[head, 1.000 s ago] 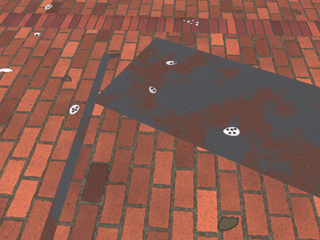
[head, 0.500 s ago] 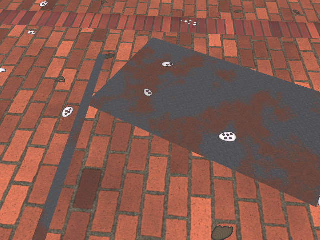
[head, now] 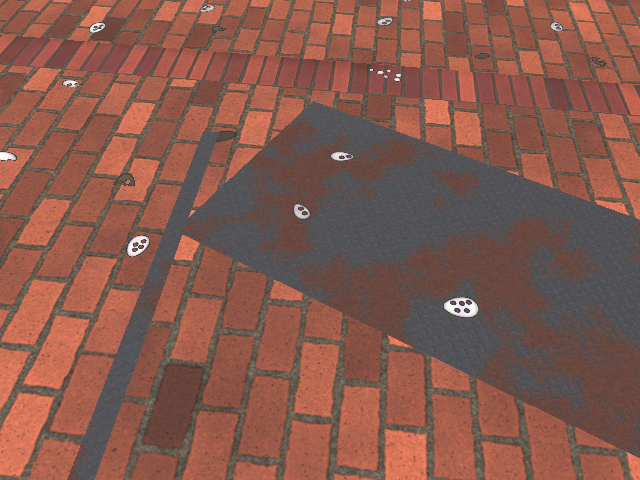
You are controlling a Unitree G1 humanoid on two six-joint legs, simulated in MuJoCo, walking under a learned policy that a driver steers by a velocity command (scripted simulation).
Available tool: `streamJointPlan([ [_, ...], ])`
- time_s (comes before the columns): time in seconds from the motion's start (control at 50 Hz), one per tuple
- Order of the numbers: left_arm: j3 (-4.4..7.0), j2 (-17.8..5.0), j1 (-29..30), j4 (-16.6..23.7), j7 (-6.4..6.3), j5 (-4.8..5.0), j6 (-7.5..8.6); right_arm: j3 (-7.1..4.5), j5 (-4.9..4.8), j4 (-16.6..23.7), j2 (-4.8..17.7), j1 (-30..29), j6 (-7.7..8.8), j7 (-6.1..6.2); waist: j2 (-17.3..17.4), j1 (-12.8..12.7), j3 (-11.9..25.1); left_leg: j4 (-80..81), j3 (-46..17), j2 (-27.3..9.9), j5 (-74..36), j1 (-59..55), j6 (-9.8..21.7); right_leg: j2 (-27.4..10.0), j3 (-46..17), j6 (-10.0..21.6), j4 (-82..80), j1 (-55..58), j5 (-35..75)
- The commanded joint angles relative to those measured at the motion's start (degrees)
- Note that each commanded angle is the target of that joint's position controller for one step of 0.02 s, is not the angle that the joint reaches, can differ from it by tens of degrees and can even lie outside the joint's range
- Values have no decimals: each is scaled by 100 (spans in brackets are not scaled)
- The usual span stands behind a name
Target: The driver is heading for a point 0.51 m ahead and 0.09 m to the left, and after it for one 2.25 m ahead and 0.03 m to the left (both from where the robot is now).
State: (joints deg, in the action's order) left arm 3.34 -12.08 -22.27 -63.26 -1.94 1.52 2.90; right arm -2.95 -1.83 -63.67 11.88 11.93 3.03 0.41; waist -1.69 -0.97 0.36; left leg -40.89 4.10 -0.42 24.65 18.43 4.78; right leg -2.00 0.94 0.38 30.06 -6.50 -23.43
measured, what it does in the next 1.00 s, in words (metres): walks ahead: right foot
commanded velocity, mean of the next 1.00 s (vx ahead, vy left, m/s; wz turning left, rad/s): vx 0.36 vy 0.00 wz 0.12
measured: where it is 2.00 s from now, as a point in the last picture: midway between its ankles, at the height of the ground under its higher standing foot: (333, 464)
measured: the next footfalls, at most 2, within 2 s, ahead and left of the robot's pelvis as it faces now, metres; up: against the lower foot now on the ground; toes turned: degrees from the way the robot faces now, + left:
right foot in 0.54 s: +0.44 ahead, -0.12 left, +0.00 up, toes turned -3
left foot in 1.02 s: +0.60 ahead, +0.12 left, +0.00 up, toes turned +11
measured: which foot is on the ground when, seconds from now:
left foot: down 0.00-0.56, up 0.58-1.00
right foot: down 0.00-0.04, up 0.06-0.52, down 0.54-1.00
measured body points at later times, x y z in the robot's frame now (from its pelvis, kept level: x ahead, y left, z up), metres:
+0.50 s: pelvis +0.22 +0.00 -0.01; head +0.26 +0.00 +0.44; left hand +0.47 +0.21 -0.10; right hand +0.11 -0.24 -0.14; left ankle +0.02 +0.11 -0.73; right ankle +0.40 -0.12 -0.71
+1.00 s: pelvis +0.46 -0.01 +0.00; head +0.49 +0.01 +0.45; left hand +0.48 +0.27 -0.14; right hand +0.65 -0.23 -0.11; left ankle +0.57 +0.11 -0.72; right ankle +0.40 -0.12 -0.73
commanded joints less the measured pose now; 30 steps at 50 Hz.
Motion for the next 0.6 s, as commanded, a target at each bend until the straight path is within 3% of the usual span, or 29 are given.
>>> streamJointPlan([
  [0.02, 131, -814, 515, 390, 67, 52, 106, -138, -27, 28, 386, 362, 217, -63, -464, 530, -784, 1061, 248, 168, -668, -895, 53, -961, -1128, 790, -1130, -1380, -466],
  [0.04, 113, -800, 693, 487, 77, 28, 130, -237, 23, -182, 564, 1043, 204, -60, -168, 805, -519, 1224, -105, 69, -877, -1800, 78, -619, -655, 593, -244, -1851, 607],
  [0.06, 31, -476, 828, 671, 77, 3, 181, -392, 40, -303, 1128, 1860, 223, -38, 1342, 1027, -216, 2243, -2194, -1157, -236, -2654, 594, 104, 268, 156, 1953, -2847, 830],
  [0.08, -22, -243, 915, 865, 62, 21, 281, -348, 99, -348, 1274, 2301, 300, -124, 2038, 1037, 131, 3137, -4496, -2153, 25, -3077, 1251, 527, -142, 104, 3508, -3740, -792],
  [0.1, 33, -426, 967, 880, 98, 138, 346, -193, 141, -217, 913, 1728, 380, -115, 1190, 683, -222, 3038, -4324, -2286, 241, -2791, 1209, 103, -631, 273, 4372, -4257, -589],
  [0.12, 35, -469, 946, 864, 148, 169, 381, -106, 130, -37, 656, 1259, 420, -134, 801, 488, -435, 3005, -3550, -2045, 95, -2487, 979, -162, -633, 435, 4511, -4367, 33],
  [0.14, 64, -487, 943, 825, 148, 125, 401, -54, 142, 83, 608, 935, 426, -169, 520, 341, -506, 3083, -2891, -1801, -258, -2219, 789, -375, -535, 507, 4301, -4296, 603],
  [0.18, 161, -607, 984, 806, 164, 32, 355, 46, 179, 139, 409, 864, 370, -180, 558, 217, -544, 3176, -1835, -1353, -1473, -1836, 503, -589, -385, 475, 3659, -3833, 1192],
  [0.22, 157, -449, 1095, 835, 205, 4, 267, 71, 200, 76, 442, 1212, 318, -108, 612, 234, -507, 3225, -1352, -1186, -2397, -1808, 499, -574, -169, 322, 3282, -3735, 1416],
  [0.32, 26, -223, 2417, 1367, 260, -13, 228, 48, 223, 188, 736, 1408, 250, 58, 538, 436, -777, 3527, -832, -1071, -2800, -1488, 521, -375, 92, 80, 1343, -3608, 2374],
  [0.42, -41, -315, 3184, 1685, 426, 40, 277, -18, 121, 110, 777, 1797, 215, 80, 589, 524, -999, 3508, -616, -1318, -2949, -2010, 518, -184, 183, 268, 319, -3369, 2607],
  [0.46, -12, -445, 3160, 1757, 492, 43, 319, -69, 116, 139, 859, 1711, 178, 84, 649, 353, -855, 3144, -512, -1440, -3811, -2408, 435, -78, 211, 445, 88, -3101, 2342],
  [0.48, 48, -583, 2928, 1732, 501, 36, 332, -103, 126, 177, 948, 1623, 159, 87, 767, 169, -608, 2796, -473, -1475, -4811, -2557, 375, 72, 289, 539, 78, -2660, 2166],
  [0.5, 141, -775, 2458, 1631, 487, 32, 332, -138, 143, 208, 1036, 1541, 124, 90, 930, -110, -219, 2208, -410, -1462, -5919, -2650, 308, 278, 413, 650, 143, -1979, 1985],
  [0.52, 282, -1020, 1468, 1340, 451, 43, 315, -131, 166, 252, 1015, 1421, 74, 86, 970, -613, 347, 1086, -230, -1253, -6532, -2392, 170, 471, 519, 813, 106, -731, 1975],
  [0.54, 398, -1319, 381, 1070, 392, 4, 282, -71, 207, 382, 909, 1319, 69, 67, 785, -1049, 1042, -509, -163, -1033, -5411, -1111, -4, -181, -238, 1099, 315, 1128, 1864],
  [0.56, 501, -1862, -335, 916, 368, -150, 275, 175, 179, 473, -11, 2127, 183, -38, -816, -611, 2208, -3047, -286, 104, -1505, 1235, -383, -1925, -3290, 2123, -225, 3408, 518],
  [0.58, 345, -1379, -311, 881, 363, -163, 267, 128, 8, 369, 213, 1888, 378, -80, -865, -747, 2494, -3971, -1340, 349, 630, 1853, -241, -2185, -4677, 2087, -1331, 3314, 19],
  [0.6, 251, -1092, 353, 951, 360, -103, 306, -25, -174, 634, 693, 1179, 454, -75, -703, -613, 1341, -4230, -1261, -13, 363, 2392, -132, -1986, -3605, 1663, -1444, 2370, 153],
])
